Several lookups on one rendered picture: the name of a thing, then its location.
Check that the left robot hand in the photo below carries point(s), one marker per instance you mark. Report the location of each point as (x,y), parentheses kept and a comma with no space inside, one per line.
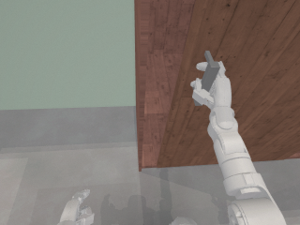
(72,210)

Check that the handle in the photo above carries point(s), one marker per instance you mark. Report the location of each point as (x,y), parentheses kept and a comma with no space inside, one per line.
(209,75)

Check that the right robot upper arm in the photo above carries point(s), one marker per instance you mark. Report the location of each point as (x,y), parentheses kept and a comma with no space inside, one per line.
(255,211)

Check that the right robot forearm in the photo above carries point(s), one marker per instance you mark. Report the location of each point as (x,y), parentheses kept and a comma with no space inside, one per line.
(240,177)

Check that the right robot hand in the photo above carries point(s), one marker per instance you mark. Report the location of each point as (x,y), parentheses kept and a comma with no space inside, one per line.
(220,93)

